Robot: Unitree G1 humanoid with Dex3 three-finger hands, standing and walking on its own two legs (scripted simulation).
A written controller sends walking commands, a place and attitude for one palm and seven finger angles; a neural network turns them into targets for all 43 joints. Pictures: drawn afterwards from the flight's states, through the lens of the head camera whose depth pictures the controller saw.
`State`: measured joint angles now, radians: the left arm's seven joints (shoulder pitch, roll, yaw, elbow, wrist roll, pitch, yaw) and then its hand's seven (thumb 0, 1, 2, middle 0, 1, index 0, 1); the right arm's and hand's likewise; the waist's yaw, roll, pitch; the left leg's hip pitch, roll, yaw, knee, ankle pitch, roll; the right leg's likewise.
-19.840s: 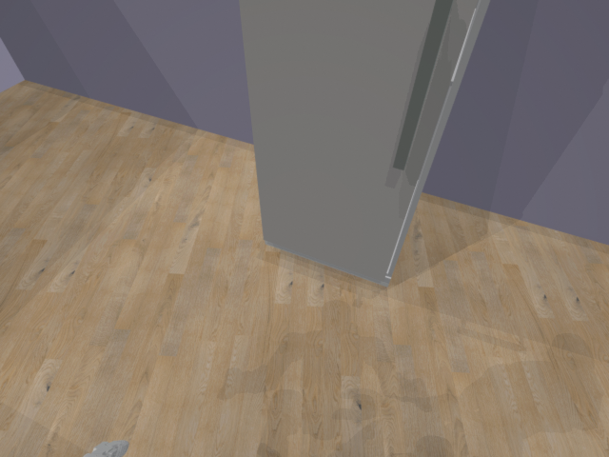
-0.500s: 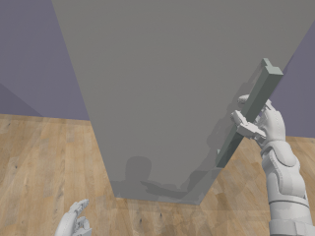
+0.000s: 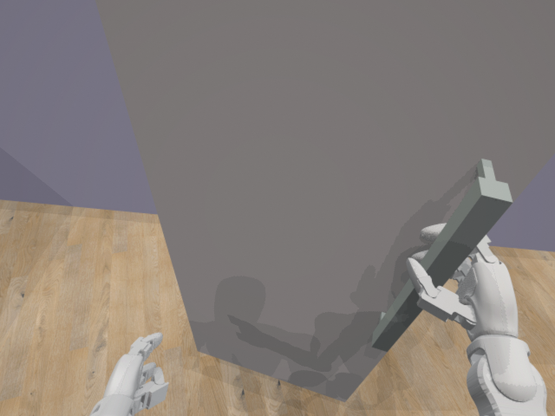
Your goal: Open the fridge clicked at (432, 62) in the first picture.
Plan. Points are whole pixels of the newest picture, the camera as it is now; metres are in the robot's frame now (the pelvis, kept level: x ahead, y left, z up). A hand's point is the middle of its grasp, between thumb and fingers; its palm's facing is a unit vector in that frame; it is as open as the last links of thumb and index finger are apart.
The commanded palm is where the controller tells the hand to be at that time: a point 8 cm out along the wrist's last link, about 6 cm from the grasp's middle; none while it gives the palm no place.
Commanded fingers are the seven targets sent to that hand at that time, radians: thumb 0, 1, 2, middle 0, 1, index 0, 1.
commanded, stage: walk backward, drawing the door open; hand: right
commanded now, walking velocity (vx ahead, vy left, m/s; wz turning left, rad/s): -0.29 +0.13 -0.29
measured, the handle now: (420, 275) +0.31 -0.18 +0.08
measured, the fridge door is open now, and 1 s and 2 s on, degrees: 13 39 65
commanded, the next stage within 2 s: none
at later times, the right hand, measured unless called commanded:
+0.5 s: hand (404, 367) +0.16 -0.11 +0.13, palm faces +0.16 +0.96 -0.22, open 7.3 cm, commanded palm +0.12 -0.15 +0.14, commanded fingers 0.00 -0.90 -0.90 0.45 1.40 0.45 1.40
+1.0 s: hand out of the picture +0.09 -0.04 +0.12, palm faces +0.42 +0.88 -0.22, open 7.6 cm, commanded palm +0.04 -0.07 +0.14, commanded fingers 0.00 -0.90 -0.90 0.45 1.40 0.45 1.40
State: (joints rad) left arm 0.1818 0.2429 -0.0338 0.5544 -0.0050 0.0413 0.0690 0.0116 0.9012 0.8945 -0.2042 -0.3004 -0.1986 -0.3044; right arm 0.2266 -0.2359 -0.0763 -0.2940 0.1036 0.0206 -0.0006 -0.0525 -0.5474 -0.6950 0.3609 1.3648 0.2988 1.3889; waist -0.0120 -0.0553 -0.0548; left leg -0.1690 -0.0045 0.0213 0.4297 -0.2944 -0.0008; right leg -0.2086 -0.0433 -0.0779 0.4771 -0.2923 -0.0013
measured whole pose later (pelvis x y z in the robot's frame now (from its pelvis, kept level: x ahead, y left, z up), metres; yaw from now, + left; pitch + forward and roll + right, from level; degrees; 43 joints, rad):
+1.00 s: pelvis -0.11 +0.19 -0.02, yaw -27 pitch -1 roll +0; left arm 0.16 0.17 0.03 0.66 0.03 -0.10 0.09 0.01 0.90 0.89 -0.21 -0.30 -0.20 -0.30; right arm 0.13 -0.21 0.01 -0.43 -0.03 -0.03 -0.06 -0.10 -0.55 -0.72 0.38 1.37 0.18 1.31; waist 0.06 0.00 0.15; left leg -0.39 0.03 0.14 0.62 -0.22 0.05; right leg -0.48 -0.05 -0.02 0.99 -0.49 0.01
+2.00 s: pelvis +0.11 +0.49 -0.01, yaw -71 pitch -1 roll +4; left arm 0.15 0.15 0.01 0.61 0.01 -0.10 0.07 0.01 0.90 0.89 -0.20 -0.30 -0.20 -0.30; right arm 0.11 -0.30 -0.18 -0.36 0.03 -0.07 -0.08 -0.05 -0.59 -0.82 0.45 1.40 0.23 1.34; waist 0.00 -0.04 0.19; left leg -0.44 0.00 0.03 0.90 -0.45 -0.05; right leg -0.36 -0.13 0.07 0.57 -0.19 0.05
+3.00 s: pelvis +0.17 +0.59 -0.01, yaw -80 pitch -2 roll +0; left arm 0.27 0.23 -0.03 0.70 -0.04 -0.05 0.09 0.01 0.90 0.89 -0.20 -0.30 -0.20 -0.30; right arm -0.49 -0.36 -0.20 0.49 0.05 -0.10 -0.08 -0.05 -0.58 -0.77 0.45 1.40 0.36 1.40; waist 0.02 -0.02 0.10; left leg -0.28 -0.01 0.05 0.56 -0.24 0.01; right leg -0.30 -0.07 -0.08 0.60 -0.26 0.01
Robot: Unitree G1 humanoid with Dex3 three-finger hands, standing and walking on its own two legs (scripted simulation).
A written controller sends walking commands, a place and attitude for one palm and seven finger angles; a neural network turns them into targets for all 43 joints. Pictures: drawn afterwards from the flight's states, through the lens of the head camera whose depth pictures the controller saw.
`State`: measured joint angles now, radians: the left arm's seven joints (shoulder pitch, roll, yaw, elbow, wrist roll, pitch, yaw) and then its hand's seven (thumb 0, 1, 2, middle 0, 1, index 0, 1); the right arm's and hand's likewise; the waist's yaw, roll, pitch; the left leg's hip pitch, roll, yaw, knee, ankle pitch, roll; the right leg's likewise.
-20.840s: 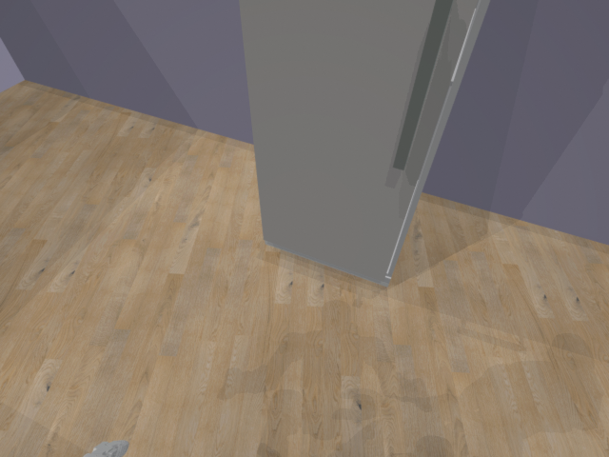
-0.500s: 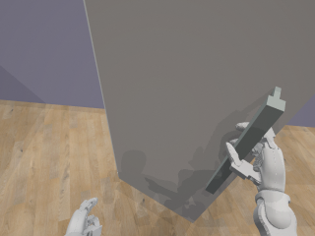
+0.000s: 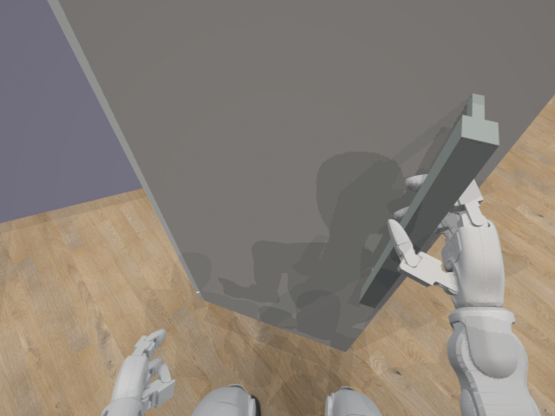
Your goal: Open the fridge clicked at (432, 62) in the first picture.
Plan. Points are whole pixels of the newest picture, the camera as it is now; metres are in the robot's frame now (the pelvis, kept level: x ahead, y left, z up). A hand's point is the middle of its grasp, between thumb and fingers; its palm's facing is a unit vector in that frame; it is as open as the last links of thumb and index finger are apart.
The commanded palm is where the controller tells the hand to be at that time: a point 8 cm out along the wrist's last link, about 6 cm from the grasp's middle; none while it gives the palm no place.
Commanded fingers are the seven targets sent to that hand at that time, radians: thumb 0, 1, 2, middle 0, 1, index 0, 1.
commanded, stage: walk backward, drawing the door open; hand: right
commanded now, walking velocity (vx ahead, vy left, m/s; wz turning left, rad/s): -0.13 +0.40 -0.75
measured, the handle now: (405, 230) +0.34 -0.12 +0.10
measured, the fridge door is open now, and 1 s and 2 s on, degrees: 39 65 68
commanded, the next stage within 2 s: stop walking and hold the door back in 1.02 s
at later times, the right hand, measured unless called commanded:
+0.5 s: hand (357, 320) +0.21 -0.04 +0.14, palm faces +0.41 +0.89 -0.21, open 7.4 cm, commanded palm +0.16 -0.08 +0.15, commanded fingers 0.00 -0.90 -0.90 0.45 1.40 0.45 1.40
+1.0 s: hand (275, 380) +0.15 +0.03 +0.14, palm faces +0.79 +0.55 -0.26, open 6.9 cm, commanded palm +0.08 +0.02 +0.15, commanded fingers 0.00 -0.90 -0.90 0.45 1.40 0.45 1.40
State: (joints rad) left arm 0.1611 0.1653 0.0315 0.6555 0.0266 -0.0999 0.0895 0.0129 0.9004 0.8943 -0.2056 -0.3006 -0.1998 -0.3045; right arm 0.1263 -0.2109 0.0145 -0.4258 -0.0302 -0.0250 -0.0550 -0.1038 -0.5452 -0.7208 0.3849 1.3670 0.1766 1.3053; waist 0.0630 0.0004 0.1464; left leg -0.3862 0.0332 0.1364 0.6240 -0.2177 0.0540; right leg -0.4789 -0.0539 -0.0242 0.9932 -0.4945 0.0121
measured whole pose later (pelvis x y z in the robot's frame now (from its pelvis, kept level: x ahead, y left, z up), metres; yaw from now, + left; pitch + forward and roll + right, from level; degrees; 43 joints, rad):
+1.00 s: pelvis +0.06 +0.37 +0.01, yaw -43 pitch -1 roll +4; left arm 0.15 0.15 0.01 0.61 0.01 -0.10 0.07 0.01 0.90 0.89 -0.20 -0.30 -0.20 -0.30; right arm 0.11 -0.30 -0.18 -0.36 0.03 -0.07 -0.08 -0.05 -0.59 -0.82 0.45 1.40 0.23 1.34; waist 0.00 -0.04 0.19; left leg -0.44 0.00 0.03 0.90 -0.45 -0.05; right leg -0.36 -0.13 0.07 0.57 -0.19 0.05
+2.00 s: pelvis +0.07 +0.49 +0.01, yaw -53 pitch -2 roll +0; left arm 0.27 0.23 -0.03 0.70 -0.04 -0.05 0.09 0.01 0.90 0.89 -0.20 -0.30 -0.20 -0.30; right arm -0.49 -0.36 -0.20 0.49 0.05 -0.10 -0.08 -0.05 -0.58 -0.77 0.45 1.40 0.36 1.40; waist 0.02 -0.02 0.10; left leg -0.28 -0.01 0.05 0.56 -0.24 0.01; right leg -0.30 -0.07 -0.08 0.60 -0.26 0.01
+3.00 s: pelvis +0.06 +0.47 +0.01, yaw -51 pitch +2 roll +0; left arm 0.22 0.25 0.02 0.67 -0.02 -0.08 0.01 0.01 0.90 0.89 -0.21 -0.30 -0.20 -0.30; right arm -0.39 -0.35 -0.28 0.41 0.07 -0.13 0.07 -0.07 -0.37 -0.67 0.45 1.40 0.41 1.39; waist 0.02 0.01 0.00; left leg -0.35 0.00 0.01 0.52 -0.22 0.01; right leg -0.34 -0.03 -0.06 0.53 -0.23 0.00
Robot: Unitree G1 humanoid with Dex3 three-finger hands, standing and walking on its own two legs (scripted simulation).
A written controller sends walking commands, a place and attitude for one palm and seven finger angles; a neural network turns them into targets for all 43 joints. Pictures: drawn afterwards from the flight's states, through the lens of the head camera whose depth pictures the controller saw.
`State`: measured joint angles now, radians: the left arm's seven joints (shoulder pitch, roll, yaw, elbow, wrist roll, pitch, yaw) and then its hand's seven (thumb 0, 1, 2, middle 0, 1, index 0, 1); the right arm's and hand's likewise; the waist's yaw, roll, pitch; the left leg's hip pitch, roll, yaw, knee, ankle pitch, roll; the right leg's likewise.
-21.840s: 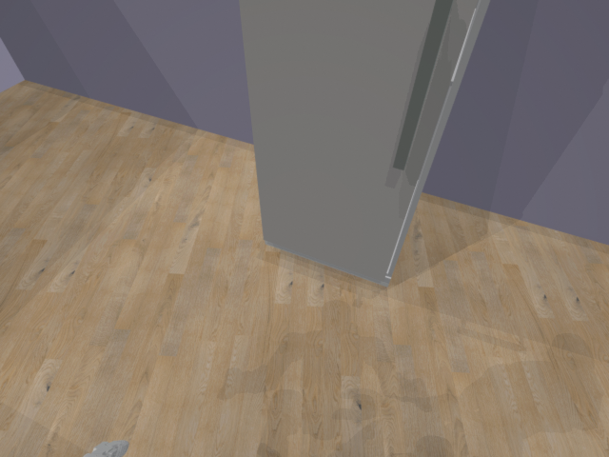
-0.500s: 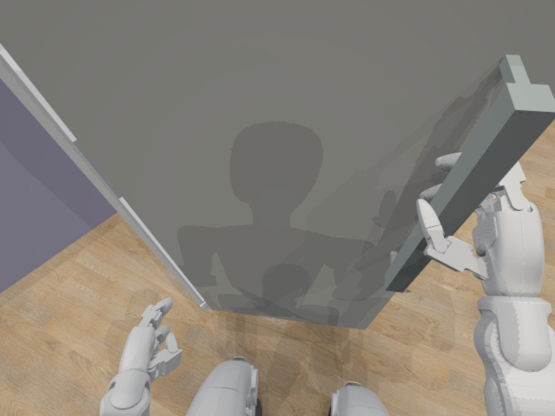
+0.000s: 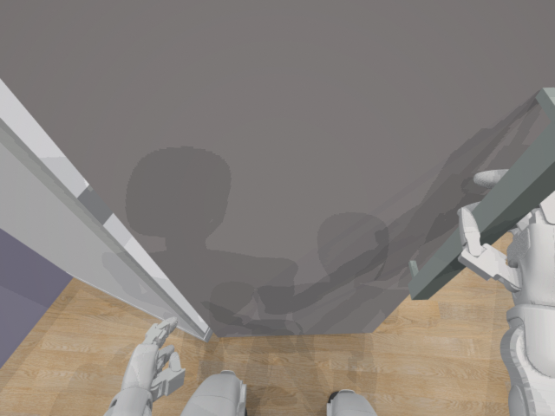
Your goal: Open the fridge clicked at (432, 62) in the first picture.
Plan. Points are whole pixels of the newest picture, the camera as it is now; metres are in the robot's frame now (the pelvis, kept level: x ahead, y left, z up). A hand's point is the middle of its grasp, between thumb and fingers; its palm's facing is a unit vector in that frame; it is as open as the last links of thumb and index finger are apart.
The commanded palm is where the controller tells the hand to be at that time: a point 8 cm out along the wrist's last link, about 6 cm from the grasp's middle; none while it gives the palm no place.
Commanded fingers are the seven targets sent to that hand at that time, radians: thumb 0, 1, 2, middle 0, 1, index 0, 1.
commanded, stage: walk backward, drawing the door open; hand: right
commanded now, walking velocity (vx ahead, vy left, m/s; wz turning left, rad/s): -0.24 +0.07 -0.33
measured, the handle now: (462, 226) +0.34 -0.21 +0.09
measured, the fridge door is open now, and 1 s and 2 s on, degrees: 65 68 68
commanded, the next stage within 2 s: stop walking and hold the door back in 0.02 s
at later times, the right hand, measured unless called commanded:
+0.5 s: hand (477, 281) +0.25 -0.18 +0.14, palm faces +0.41 +0.89 -0.20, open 6.4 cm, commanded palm +0.22 -0.23 +0.13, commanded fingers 0.00 -0.90 -0.90 0.45 1.40 0.45 1.40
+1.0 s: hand (474, 250) +0.28 -0.19 +0.14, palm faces +0.40 +0.89 -0.22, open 6.3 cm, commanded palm +0.23 -0.23 +0.13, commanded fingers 0.00 -0.90 -0.90 0.45 1.40 0.45 1.40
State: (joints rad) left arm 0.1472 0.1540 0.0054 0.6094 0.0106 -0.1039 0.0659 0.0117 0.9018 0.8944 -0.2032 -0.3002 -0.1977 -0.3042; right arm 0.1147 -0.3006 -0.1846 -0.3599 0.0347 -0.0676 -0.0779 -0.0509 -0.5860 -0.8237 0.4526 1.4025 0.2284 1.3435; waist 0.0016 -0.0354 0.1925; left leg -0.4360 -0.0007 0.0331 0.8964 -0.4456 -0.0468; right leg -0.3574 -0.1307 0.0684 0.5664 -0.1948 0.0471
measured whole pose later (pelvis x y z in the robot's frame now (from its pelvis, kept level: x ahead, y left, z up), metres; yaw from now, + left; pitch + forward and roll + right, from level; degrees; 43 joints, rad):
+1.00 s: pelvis -0.08 +0.09 -0.01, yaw -10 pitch -2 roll +0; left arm 0.27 0.23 -0.03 0.70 -0.04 -0.05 0.09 0.01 0.90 0.89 -0.20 -0.30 -0.20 -0.30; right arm -0.49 -0.36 -0.20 0.49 0.05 -0.10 -0.08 -0.05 -0.58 -0.77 0.45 1.40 0.36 1.40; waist 0.02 -0.02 0.10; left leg -0.28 -0.01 0.05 0.56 -0.24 0.01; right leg -0.30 -0.07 -0.08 0.60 -0.26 0.01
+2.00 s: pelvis -0.07 +0.07 +0.00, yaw -8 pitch +2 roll +0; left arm 0.22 0.25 0.02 0.67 -0.02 -0.08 0.01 0.01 0.90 0.89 -0.21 -0.30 -0.20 -0.30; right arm -0.39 -0.35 -0.28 0.41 0.07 -0.13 0.07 -0.07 -0.37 -0.67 0.45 1.40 0.41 1.39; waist 0.02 0.01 0.00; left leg -0.35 0.00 0.01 0.52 -0.22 0.01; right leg -0.34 -0.03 -0.06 0.53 -0.23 0.00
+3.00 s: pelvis -0.04 +0.06 -0.01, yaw -10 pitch +7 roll +1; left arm 0.26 0.25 -0.01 0.65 -0.04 -0.10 0.07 0.01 0.90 0.89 -0.21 -0.30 -0.20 -0.30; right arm -0.31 -0.45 -0.38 0.42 0.12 -0.20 0.19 -0.01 0.55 -0.20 0.25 1.15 0.26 1.15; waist -0.01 -0.02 -0.07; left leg -0.44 0.01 0.04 0.65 -0.34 -0.01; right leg -0.46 -0.02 -0.03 0.68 -0.35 -0.01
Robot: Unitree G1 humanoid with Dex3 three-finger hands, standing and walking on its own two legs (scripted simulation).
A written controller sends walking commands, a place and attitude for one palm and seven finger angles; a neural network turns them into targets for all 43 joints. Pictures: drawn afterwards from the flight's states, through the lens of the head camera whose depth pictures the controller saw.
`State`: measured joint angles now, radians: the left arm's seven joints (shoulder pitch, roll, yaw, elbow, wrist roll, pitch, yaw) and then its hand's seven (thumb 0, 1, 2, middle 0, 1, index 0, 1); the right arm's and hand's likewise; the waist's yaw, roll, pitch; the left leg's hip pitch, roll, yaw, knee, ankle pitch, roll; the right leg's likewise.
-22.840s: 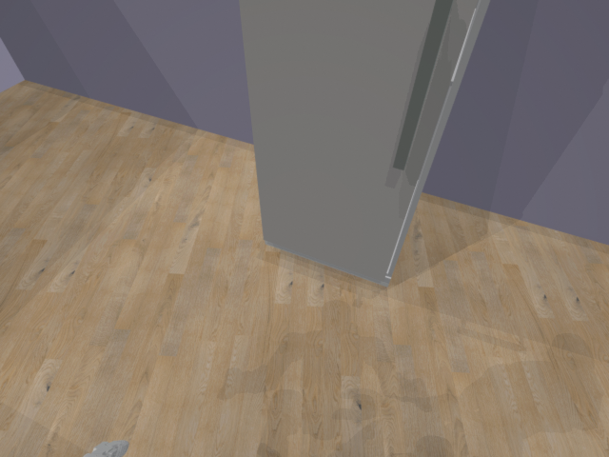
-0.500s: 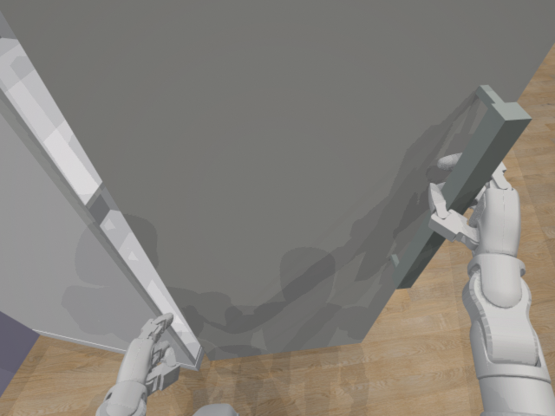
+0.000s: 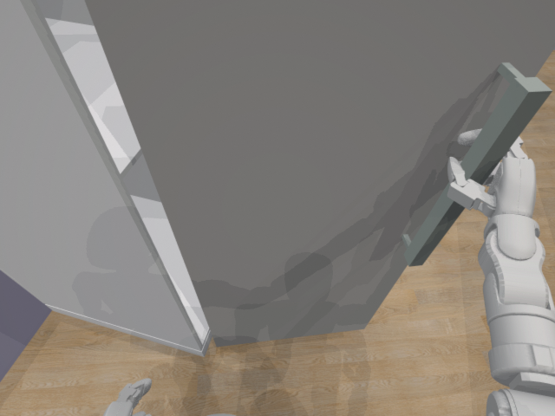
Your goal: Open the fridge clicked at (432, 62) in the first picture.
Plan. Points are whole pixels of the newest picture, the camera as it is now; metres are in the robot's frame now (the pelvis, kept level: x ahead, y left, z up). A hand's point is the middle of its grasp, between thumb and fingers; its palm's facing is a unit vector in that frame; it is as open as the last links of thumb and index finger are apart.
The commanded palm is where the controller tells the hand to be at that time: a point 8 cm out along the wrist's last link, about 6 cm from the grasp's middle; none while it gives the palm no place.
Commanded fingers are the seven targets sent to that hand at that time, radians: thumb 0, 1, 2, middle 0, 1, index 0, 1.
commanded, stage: stop walking and hold the door back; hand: right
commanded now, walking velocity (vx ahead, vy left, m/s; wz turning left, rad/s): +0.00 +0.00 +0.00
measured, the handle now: (449, 186) +0.45 -0.23 +0.09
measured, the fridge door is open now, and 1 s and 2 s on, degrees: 68 68 68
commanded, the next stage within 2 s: loosen the grip on the handle in 0.74 s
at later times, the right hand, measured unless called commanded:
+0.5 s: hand (462, 187) +0.40 -0.21 +0.14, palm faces +0.20 +0.96 -0.21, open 6.2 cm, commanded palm +0.36 -0.27 +0.14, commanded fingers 0.00 -0.90 -0.90 0.45 1.40 0.45 1.40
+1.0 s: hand (474, 186) +0.40 -0.23 +0.15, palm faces +0.16 +0.97 -0.17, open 7.5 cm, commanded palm +0.36 -0.27 +0.15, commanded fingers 0.00 0.19 -0.38 0.45 1.40 0.45 1.40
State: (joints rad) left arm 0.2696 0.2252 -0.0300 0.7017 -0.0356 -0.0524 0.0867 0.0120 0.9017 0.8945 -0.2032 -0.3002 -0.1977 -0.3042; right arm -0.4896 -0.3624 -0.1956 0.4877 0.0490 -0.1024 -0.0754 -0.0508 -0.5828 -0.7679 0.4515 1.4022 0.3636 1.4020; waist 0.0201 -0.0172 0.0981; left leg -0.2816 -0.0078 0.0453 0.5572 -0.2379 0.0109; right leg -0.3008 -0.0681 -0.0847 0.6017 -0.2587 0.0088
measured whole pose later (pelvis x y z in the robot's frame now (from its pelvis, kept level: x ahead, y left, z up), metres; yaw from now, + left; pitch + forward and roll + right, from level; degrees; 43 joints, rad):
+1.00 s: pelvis +0.01 -0.01 +0.01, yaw +1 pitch +2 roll +0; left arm 0.22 0.25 0.02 0.67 -0.02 -0.08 0.01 0.01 0.90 0.89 -0.21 -0.30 -0.20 -0.30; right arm -0.39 -0.35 -0.28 0.41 0.07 -0.13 0.07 -0.07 -0.37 -0.67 0.45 1.40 0.41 1.39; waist 0.02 0.01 0.00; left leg -0.35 0.00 0.01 0.52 -0.22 0.01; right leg -0.34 -0.03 -0.06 0.53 -0.23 0.00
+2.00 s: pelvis +0.05 -0.02 -0.01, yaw +0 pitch +7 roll +1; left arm 0.26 0.25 -0.01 0.65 -0.04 -0.10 0.07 0.01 0.90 0.89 -0.21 -0.30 -0.20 -0.30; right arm -0.31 -0.45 -0.38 0.42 0.12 -0.20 0.19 -0.01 0.55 -0.20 0.25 1.15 0.26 1.15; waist -0.01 -0.02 -0.07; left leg -0.44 0.01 0.04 0.65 -0.34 -0.01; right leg -0.46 -0.02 -0.03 0.68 -0.35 -0.01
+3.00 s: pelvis +0.04 -0.01 -0.01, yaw -3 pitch +3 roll +1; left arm 0.22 0.26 -0.05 0.67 -0.07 -0.23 0.13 0.01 0.90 0.89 -0.21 -0.30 -0.20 -0.30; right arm 0.09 -0.44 -0.47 0.10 0.33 -0.11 0.36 -0.01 0.55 -0.20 0.25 1.15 0.26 1.15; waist -0.07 -0.05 -0.06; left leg -0.36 0.01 0.09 0.64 -0.34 0.01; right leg -0.41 -0.02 0.02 0.69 -0.34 0.00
